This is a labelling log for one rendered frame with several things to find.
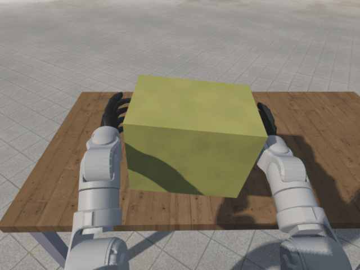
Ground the robot left forearm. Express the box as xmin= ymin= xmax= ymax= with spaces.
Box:
xmin=64 ymin=126 xmax=123 ymax=270

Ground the table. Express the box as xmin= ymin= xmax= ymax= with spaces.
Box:
xmin=0 ymin=92 xmax=360 ymax=270

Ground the robot right forearm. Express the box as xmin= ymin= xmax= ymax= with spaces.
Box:
xmin=256 ymin=135 xmax=352 ymax=270

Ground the left robot upper arm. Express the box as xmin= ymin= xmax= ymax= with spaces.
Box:
xmin=65 ymin=237 xmax=129 ymax=270

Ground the right robot hand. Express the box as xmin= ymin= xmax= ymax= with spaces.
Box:
xmin=257 ymin=102 xmax=277 ymax=136

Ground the carton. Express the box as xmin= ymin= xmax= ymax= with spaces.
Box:
xmin=123 ymin=74 xmax=268 ymax=198

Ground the left robot hand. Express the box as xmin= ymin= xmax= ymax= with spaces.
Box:
xmin=100 ymin=92 xmax=131 ymax=133

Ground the right robot upper arm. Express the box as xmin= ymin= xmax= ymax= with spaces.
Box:
xmin=280 ymin=237 xmax=351 ymax=270

